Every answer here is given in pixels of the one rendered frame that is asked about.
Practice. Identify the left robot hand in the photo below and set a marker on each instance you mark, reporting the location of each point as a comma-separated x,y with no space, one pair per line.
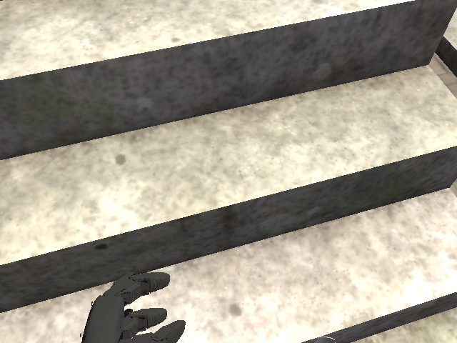
109,323

